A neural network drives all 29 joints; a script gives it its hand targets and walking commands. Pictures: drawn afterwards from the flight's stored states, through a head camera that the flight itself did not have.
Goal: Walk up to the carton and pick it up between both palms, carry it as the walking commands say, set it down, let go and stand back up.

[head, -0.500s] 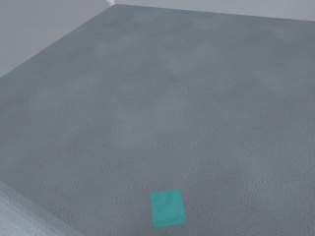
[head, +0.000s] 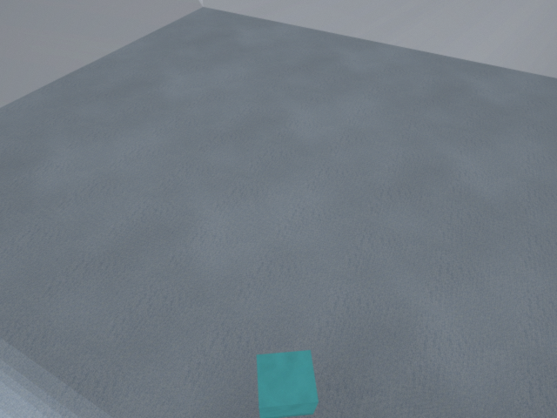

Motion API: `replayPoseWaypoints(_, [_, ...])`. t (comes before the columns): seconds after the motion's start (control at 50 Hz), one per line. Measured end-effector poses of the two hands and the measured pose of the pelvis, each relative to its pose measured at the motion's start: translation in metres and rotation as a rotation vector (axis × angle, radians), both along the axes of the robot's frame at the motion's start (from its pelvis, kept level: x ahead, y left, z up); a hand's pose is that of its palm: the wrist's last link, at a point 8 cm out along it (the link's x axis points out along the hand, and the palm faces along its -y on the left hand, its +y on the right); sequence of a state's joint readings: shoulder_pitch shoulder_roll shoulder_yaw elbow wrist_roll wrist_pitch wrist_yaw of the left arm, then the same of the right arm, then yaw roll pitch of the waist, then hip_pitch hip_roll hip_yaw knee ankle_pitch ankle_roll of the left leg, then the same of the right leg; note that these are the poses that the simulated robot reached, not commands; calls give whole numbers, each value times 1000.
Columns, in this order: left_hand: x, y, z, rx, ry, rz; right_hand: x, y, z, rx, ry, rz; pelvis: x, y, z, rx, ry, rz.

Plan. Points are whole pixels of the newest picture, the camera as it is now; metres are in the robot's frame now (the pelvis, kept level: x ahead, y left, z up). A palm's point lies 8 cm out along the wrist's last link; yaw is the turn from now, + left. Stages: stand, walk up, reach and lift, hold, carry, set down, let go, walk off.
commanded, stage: walk up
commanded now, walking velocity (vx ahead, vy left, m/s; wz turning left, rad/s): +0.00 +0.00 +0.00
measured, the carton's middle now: (285, 385) +0.35 -0.02 -0.70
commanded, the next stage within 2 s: none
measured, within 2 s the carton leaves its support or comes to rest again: neither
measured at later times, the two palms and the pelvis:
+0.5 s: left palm out of the picture -0.05 +0.22 -0.15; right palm out of the picture -0.02 -0.21 -0.14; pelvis -0.01 +0.01 +0.00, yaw +0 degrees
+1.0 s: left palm out of the picture -0.04 +0.21 -0.15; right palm out of the picture -0.02 -0.23 -0.14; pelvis -0.02 -0.01 +0.00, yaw +1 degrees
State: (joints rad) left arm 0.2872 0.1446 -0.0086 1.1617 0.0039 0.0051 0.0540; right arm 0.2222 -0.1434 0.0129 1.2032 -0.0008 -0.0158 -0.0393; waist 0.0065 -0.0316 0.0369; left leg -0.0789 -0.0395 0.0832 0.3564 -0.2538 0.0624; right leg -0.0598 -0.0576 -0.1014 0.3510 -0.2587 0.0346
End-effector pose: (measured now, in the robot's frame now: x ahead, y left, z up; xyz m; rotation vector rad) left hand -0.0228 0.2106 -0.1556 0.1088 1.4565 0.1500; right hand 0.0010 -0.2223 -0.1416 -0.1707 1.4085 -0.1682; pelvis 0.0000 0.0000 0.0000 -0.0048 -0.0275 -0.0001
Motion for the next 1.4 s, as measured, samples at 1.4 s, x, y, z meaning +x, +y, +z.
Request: replayPoseWaypoints(1.4, [-19, -8, 10, 35, -63, 8, -28, -17, 0, 14, -35, -6, -26, -17, 1, 2, 2, 13])
